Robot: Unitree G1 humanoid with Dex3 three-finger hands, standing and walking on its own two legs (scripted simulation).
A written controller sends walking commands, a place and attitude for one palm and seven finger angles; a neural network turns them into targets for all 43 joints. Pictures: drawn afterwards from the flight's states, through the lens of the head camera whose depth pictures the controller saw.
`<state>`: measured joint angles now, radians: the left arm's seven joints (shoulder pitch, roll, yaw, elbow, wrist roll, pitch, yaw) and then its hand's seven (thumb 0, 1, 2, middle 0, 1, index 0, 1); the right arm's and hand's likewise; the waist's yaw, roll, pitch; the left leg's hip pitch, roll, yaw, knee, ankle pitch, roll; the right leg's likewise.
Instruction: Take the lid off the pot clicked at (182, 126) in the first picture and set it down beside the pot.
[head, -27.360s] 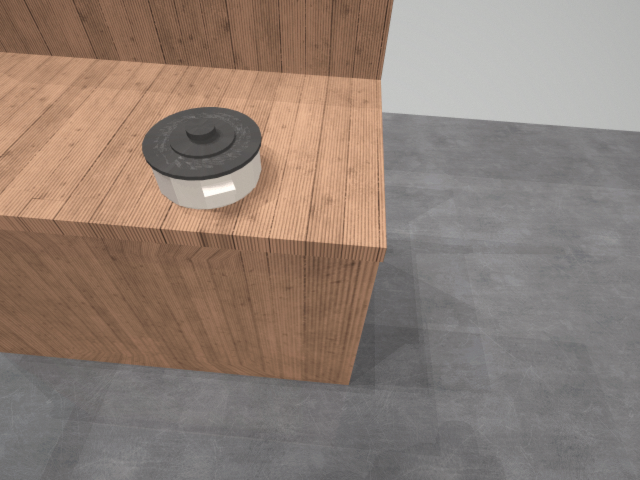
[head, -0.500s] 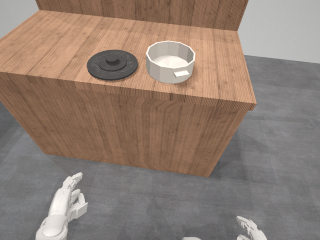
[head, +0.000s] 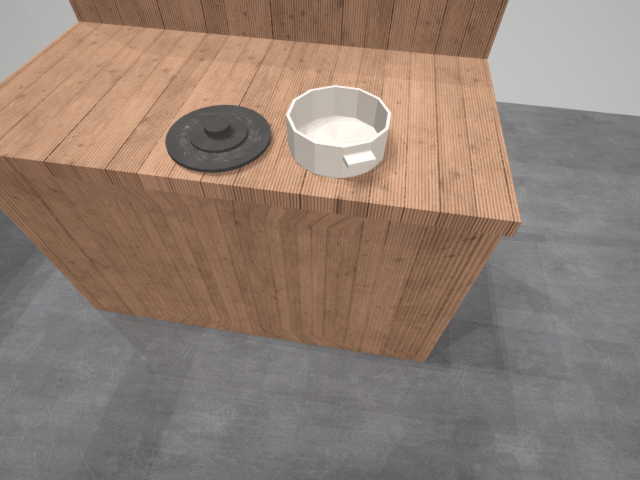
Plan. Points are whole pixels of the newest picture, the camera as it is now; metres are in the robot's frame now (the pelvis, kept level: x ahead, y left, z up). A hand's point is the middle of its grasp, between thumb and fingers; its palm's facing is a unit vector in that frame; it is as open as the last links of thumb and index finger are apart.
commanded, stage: stop stepping back and stand still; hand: left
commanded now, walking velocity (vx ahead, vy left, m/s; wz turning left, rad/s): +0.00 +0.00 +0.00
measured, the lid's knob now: (216, 126) +0.72 +0.24 +0.01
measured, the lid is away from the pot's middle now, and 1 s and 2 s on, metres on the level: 0.24 0.24 0.24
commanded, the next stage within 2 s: let the arm hang, fingers relaxed in 0.30 s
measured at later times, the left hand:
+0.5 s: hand out of the picture +0.03 +0.17 -0.18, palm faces +0.03 -0.98 -0.19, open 7.3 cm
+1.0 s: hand out of the picture +0.01 +0.17 -0.18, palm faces +0.02 -0.98 -0.18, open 7.3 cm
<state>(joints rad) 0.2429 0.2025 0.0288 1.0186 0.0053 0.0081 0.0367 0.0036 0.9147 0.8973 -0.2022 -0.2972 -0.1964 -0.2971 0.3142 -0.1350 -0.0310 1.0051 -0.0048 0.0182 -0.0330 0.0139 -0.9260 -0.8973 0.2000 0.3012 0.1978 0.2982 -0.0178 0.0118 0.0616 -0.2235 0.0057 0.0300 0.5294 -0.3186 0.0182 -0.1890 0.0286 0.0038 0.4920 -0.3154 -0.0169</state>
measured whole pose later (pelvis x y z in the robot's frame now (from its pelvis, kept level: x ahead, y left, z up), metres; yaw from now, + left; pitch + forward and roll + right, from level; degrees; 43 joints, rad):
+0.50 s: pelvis +0.01 -0.01 +0.00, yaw -1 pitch -1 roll -1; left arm 0.26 0.16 0.03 1.08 0.01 0.01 0.04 0.01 0.92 0.90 -0.20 -0.30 -0.20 -0.30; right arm 0.29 -0.13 -0.04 1.06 -0.01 0.01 -0.04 0.01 -0.92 -0.90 0.20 0.30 0.20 0.30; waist -0.01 -0.01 0.05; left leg -0.17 0.02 0.04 0.51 -0.33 0.01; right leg -0.13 0.04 0.01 0.46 -0.32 -0.03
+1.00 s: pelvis +0.01 +0.00 +0.00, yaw -1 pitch -1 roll -1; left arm 0.27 0.14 0.03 1.11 0.01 0.00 0.05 0.01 0.92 0.90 -0.20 -0.30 -0.20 -0.30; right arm 0.31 -0.10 -0.03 1.09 0.00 0.01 -0.05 0.01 -0.92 -0.90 0.20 0.30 0.20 0.30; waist -0.01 -0.02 0.06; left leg -0.16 0.01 0.05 0.49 -0.32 0.02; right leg -0.13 0.03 0.02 0.45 -0.30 -0.01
